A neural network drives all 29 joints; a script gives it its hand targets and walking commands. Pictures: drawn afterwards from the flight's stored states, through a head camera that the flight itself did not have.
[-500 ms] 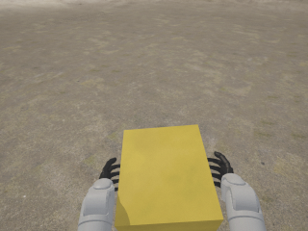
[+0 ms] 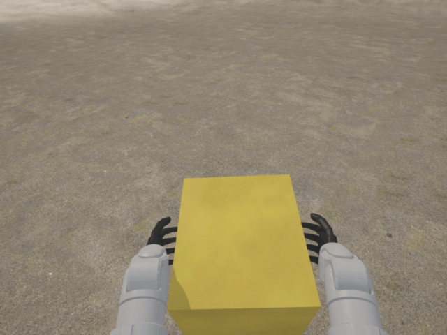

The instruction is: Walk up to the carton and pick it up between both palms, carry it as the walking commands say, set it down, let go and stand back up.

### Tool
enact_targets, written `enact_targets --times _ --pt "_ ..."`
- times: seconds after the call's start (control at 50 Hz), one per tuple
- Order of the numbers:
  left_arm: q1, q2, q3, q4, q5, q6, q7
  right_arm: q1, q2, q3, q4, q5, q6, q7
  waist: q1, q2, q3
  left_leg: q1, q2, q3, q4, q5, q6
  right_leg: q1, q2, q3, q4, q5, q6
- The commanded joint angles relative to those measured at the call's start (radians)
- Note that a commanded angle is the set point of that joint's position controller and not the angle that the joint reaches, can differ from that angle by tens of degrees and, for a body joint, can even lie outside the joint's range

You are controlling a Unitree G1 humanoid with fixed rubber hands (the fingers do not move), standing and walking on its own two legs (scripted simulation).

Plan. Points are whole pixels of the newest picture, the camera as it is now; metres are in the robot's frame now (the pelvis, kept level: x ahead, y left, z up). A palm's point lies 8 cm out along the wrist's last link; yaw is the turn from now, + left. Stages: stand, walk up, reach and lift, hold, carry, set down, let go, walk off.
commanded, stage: hold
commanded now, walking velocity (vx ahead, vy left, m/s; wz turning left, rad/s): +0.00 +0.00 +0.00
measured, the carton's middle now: (239, 256) +0.32 +0.01 -0.03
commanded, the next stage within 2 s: carry in 0.28 s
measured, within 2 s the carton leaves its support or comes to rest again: neither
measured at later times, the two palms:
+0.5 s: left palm (160, 233) +0.30 +0.16 +0.05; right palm (328, 238) +0.30 -0.15 +0.06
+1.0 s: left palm (203, 218) +0.33 +0.08 +0.07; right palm (381, 238) +0.28 -0.23 +0.08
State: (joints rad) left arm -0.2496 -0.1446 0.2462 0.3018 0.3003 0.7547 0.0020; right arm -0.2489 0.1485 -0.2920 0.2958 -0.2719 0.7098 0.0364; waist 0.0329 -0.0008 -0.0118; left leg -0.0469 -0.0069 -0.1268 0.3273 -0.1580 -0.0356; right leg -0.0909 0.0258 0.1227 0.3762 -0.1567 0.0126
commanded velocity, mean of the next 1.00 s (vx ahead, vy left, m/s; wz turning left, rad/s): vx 0.00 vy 0.00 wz -0.26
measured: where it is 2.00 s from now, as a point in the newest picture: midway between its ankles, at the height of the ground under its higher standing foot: outside the picture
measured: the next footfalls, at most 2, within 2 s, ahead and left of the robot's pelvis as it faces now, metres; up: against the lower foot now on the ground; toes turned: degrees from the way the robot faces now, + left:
none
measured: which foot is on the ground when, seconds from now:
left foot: down 0.00-1.00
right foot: down 0.00-1.00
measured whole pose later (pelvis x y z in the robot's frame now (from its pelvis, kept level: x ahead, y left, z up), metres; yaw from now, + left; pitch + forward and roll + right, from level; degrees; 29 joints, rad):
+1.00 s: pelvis -0.04 -0.01 -0.02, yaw -9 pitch +4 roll +2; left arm -0.60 -0.04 0.22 0.07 0.10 1.27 0.15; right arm -0.63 0.02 -0.27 0.09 -0.05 1.21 -0.13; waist -0.02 -0.03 -0.01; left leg -0.40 0.07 0.13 0.62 -0.37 -0.02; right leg -0.46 -0.01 -0.09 0.60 -0.22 -0.06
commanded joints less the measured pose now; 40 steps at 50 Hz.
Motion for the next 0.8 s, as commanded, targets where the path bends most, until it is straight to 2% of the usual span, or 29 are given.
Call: enact_targets --times 0.0,0.08,0.12,0.14,0.16,0.2,0.22,0.24,0.26,0.3,0.34,0.38,0.4,0.42,0.44,0.48,0.5,0.52,0.54,0.56,0.58,0.6,0.66,0.68,0.7,0.72,0.74,0.76,0.78 --pt "-0.757 -0.893 -0.564 -0.073 -0.359 -0.106 -0.333 -0.713 1.001 0.649 0.005 0.291 -0.051 0.287 0.040 -0.072 -0.264 -0.028 -0.117 0.113 -0.029 -0.120 0.063 0.011 0.046 -0.046 -0.121 -0.220 0.004" --pt "-0.775 -0.906 -0.556 -0.083 -0.359 -0.122 -0.353 -0.686 0.993 0.615 0.033 0.269 -0.057 0.291 -0.008 -0.088 -0.258 0.019 -0.102 0.117 -0.032 -0.064 0.057 -0.004 0.049 -0.063 -0.120 -0.140 0.002" --pt "-0.859 -0.916 -0.571 -0.080 -0.353 -0.108 -0.363 -0.652 1.008 0.566 0.117 0.246 -0.040 0.286 -0.060 0.010 -0.276 -0.065 -0.116 0.120 -0.053 -0.091 0.038 0.075 0.046 -0.063 -0.094 -0.091 -0.003" --pt "-0.777 -0.931 -0.560 -0.048 -0.335 -0.107 -0.359 -0.653 0.969 0.578 0.079 0.246 -0.053 0.279 -0.052 0.031 -0.311 -0.025 -0.113 0.110 -0.049 -0.072 0.033 0.072 0.041 -0.071 -0.094 -0.065 -0.002" --pt "-0.780 -0.961 -0.579 -0.089 -0.358 -0.111 -0.356 -0.686 0.995 0.598 0.017 0.274 -0.057 0.286 -0.050 -0.045 -0.331 0.031 -0.104 0.099 -0.048 0.013 0.033 0.033 0.063 -0.097 -0.102 -0.034 -0.001" --pt "-0.772 -0.989 -0.593 -0.068 -0.342 -0.106 -0.356 -0.683 0.974 0.597 0.009 0.272 -0.050 0.294 -0.025 0.062 -0.400 0.028 -0.105 0.104 -0.046 0.065 0.003 0.075 0.064 -0.095 -0.090 0.018 -0.010" --pt "-0.731 -1.004 -0.641 -0.142 -0.359 -0.106 -0.341 -0.627 0.982 0.625 -0.050 0.276 -0.046 0.298 -0.059 0.004 -0.419 0.069 -0.100 0.091 -0.042 0.143 0.009 0.112 0.072 -0.090 -0.085 0.087 0.001" --pt "-0.689 -1.017 -0.668 -0.228 -0.375 -0.098 -0.327 -0.562 1.003 0.653 -0.069 0.308 -0.043 0.293 -0.054 0.050 -0.450 0.089 -0.103 0.091 -0.025 0.271 -0.005 0.131 0.071 -0.092 -0.059 0.216 0.003" --pt "-0.724 -0.950 -0.672 -0.230 -0.410 -0.073 -0.294 -0.560 0.953 0.681 -0.114 0.305 -0.030 0.268 -0.019 0.067 -0.408 -0.097 0.156 0.034 0.149 0.486 0.014 0.085 -0.172 -0.079 0.120 0.261 -0.005" --pt "-0.671 -0.960 -0.716 -0.291 -0.424 -0.040 -0.254 -0.569 0.977 0.747 -0.177 0.355 0.011 0.249 -0.021 0.005 -0.430 -0.083 0.158 0.025 0.178 0.437 0.046 -0.030 -0.147 -0.037 0.190 0.281 -0.016" --pt "-0.658 -0.944 -0.778 -0.353 -0.451 0.006 -0.238 -0.498 0.930 0.764 -0.196 0.360 0.060 0.233 -0.034 0.097 -0.457 -0.012 0.205 -0.015 0.234 0.608 0.074 -0.198 -0.115 -0.054 0.286 0.236 -0.001" --pt "-0.741 -0.911 -0.808 -0.446 -0.516 0.071 -0.233 -0.487 0.911 0.781 -0.215 0.400 0.125 0.213 -0.041 0.166 -0.435 -0.059 0.262 -0.087 0.194 0.557 0.097 -0.279 -0.041 -0.122 0.261 -0.061 0.012" --pt "-0.679 -0.908 -0.813 -0.393 -0.526 0.119 -0.233 -0.520 0.867 0.803 -0.302 0.412 0.155 0.199 -0.037 0.185 -0.382 -0.104 0.254 -0.038 0.210 0.487 0.104 -0.296 -0.035 -0.137 0.256 -0.131 0.013" --pt "-0.904 -0.907 -0.875 -0.518 -0.597 0.130 -0.228 -0.707 0.868 0.827 -0.349 0.465 0.180 0.188 -0.043 0.233 -0.386 -0.118 0.271 -0.063 0.172 0.385 0.109 -0.323 -0.040 -0.125 0.250 -0.153 0.004" --pt "-0.801 -0.851 -0.831 -0.418 -0.587 0.169 -0.212 -0.771 0.819 0.839 -0.388 0.483 0.205 0.167 -0.032 0.134 -0.393 -0.162 0.279 -0.037 0.217 0.360 0.125 -0.292 -0.022 -0.171 0.266 -0.184 0.008" --pt "-0.902 -0.848 -0.863 -0.454 -0.646 0.209 -0.202 -0.899 0.772 0.851 -0.472 0.507 0.248 0.141 -0.018 0.150 -0.402 -0.198 0.253 0.027 0.280 0.264 0.077 -0.250 -0.047 -0.134 0.200 -0.064 -0.017" --pt "-1.008 -0.837 -0.866 -0.504 -0.676 0.225 -0.184 -0.915 0.791 0.851 -0.434 0.529 0.281 0.127 -0.023 -0.067 -0.435 -0.293 0.170 0.116 0.397 0.111 0.028 -0.160 -0.139 0.019 0.200 0.159 -0.063" --pt "-0.924 -0.841 -0.807 -0.379 -0.668 0.264 -0.176 -0.836 0.809 0.820 -0.356 0.534 0.321 0.119 -0.038 -0.206 -0.375 -0.449 0.068 0.219 0.523 -0.148 -0.029 -0.146 -0.256 0.226 0.119 0.258 -0.118" --pt "-0.909 -0.780 -0.794 -0.456 -0.646 0.267 -0.170 -0.863 0.818 0.837 -0.405 0.542 0.339 0.123 -0.030 -0.359 -0.425 -0.482 0.054 0.167 0.618 -0.381 -0.012 -0.107 -0.341 0.346 0.066 0.230 -0.161" --pt "-1.008 -0.822 -0.792 -0.429 -0.693 0.296 -0.150 -0.909 0.822 0.812 -0.341 0.604 0.367 0.113 -0.025 -0.242 -0.436 -0.468 0.086 0.174 0.539 -0.399 -0.013 -0.111 -0.334 0.252 0.039 0.125 -0.183" --pt "-1.101 -0.795 -0.780 -0.446 -0.685 0.312 -0.134 -0.996 0.789 0.831 -0.365 0.628 0.375 0.112 -0.015 -0.195 -0.442 -0.450 0.080 0.174 0.575 -0.397 -0.007 -0.150 -0.338 0.291 0.047 0.170 -0.191" --pt "-0.902 -0.795 -0.729 -0.435 -0.651 0.336 -0.121 -0.948 0.856 0.839 -0.396 0.658 0.406 0.111 -0.020 -0.250 -0.457 -0.425 0.069 0.207 0.501 -0.345 -0.011 -0.161 -0.280 0.176 0.067 0.175 -0.165" --pt "-1.170 -0.847 -0.701 -0.494 -0.672 0.377 -0.091 -1.130 0.917 0.810 -0.362 0.734 0.447 0.124 -0.031 -0.197 -0.554 -0.210 0.062 0.231 0.169 -0.079 0.005 -0.156 -0.157 -0.027 0.238 0.262 -0.105" --pt "-1.094 -0.869 -0.668 -0.480 -0.656 0.401 -0.081 -1.020 0.939 0.747 -0.307 0.721 0.473 0.134 -0.042 0.011 -0.572 -0.068 0.127 0.139 0.089 -0.006 0.043 -0.272 -0.102 -0.079 0.339 0.107 -0.077" --pt "-1.081 -0.860 -0.671 -0.484 -0.650 0.412 -0.080 -0.991 0.904 0.709 -0.291 0.704 0.474 0.131 -0.034 0.297 -0.603 0.072 0.322 -0.068 0.069 0.304 0.134 -0.440 -0.044 -0.141 0.451 -0.250 -0.020" --pt "-1.135 -0.869 -0.682 -0.491 -0.672 0.411 -0.077 -1.107 0.917 0.724 -0.333 0.737 0.470 0.133 -0.025 0.294 -0.584 0.130 0.402 -0.117 0.152 0.596 0.201 -0.526 -0.013 -0.155 0.482 -0.408 0.000" --pt "-1.375 -0.878 -0.691 -0.556 -0.696 0.408 -0.077 -1.277 0.925 0.720 -0.332 0.739 0.467 0.130 -0.027 0.249 -0.598 0.074 0.416 -0.031 0.201 0.557 0.238 -0.471 -0.057 -0.151 0.500 -0.379 -0.013" --pt "-1.217 -0.906 -0.666 -0.489 -0.690 0.440 -0.082 -1.157 0.969 0.690 -0.298 0.727 0.485 0.128 -0.026 0.179 -0.552 -0.042 0.358 0.027 0.203 0.471 0.204 -0.366 -0.048 -0.198 0.361 -0.280 -0.028" --pt "-1.337 -0.914 -0.688 -0.570 -0.712 0.431 -0.090 -1.194 0.974 0.681 -0.303 0.724 0.488 0.120 -0.025 0.152 -0.562 -0.126 0.265 0.128 0.220 0.430 0.145 -0.205 -0.040 -0.186 0.265 -0.130 -0.043"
